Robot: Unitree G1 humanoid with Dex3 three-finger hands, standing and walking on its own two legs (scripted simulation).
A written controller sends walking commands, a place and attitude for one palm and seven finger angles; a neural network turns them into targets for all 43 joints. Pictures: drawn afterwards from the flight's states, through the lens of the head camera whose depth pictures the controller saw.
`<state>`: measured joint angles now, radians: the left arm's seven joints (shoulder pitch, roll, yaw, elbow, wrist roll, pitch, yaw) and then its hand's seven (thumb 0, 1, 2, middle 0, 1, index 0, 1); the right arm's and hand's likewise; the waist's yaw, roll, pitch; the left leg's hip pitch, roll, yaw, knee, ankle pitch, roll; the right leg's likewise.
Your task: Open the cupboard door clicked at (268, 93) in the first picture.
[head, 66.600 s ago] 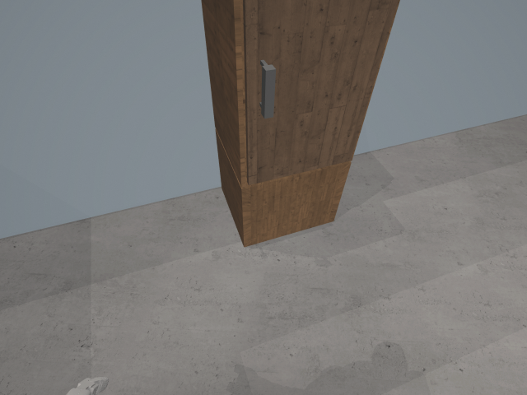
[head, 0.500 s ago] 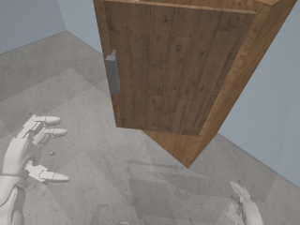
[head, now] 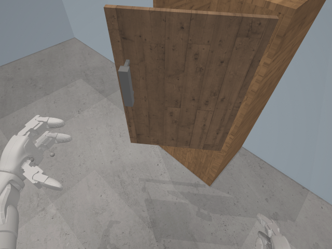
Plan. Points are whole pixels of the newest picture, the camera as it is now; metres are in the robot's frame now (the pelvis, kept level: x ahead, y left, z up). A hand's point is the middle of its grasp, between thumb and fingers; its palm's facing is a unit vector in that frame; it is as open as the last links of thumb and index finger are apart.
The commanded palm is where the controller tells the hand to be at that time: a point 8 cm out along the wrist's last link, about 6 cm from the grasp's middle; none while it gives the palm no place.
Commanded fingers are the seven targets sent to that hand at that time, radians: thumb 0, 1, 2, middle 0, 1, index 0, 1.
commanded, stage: raise the hand with hooked fingers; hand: left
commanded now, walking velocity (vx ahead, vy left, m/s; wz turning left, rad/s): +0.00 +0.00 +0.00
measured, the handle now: (128, 83) +0.57 +0.16 +0.06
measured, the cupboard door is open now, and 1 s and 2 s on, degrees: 37 37 37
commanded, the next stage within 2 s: move the hooked fingers beside the handle in 0.34 s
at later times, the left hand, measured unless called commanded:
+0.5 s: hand (58, 156) +0.29 +0.26 +0.09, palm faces +0.00 -1.00 -0.03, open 14.0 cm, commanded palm +0.27 +0.30 +0.09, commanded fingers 0.00 -0.50 0.30 -0.30 -1.20 -0.30 -1.20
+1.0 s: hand (76, 128) +0.37 +0.25 +0.08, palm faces -0.03 -1.00 -0.01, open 14.0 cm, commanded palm +0.35 +0.30 +0.08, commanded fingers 0.00 -0.50 0.30 -0.30 -1.20 -0.30 -1.20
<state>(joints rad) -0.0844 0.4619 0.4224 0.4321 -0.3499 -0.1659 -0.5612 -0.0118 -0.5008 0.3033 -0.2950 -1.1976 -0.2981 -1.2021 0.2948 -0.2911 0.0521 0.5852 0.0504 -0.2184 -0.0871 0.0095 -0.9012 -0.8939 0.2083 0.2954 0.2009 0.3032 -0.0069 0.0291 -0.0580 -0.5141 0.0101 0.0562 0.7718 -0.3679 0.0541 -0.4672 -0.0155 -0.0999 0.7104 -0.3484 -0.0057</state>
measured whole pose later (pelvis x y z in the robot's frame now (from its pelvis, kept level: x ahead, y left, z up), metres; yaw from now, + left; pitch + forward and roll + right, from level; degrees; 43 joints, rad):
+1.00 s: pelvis +0.00 -0.02 +0.00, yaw -1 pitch +10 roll -1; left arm -0.37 0.51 0.46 0.75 -0.29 -0.26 -0.54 -0.01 -0.50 0.30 -0.30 -1.20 -0.30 -1.20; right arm 0.34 -0.30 0.04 0.61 0.05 -0.15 -0.08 0.01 -0.90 -0.89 0.21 0.30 0.20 0.30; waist -0.05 0.01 -0.06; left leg -0.59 0.04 0.06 0.80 -0.38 0.03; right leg -0.56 0.01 -0.09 0.75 -0.37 -0.03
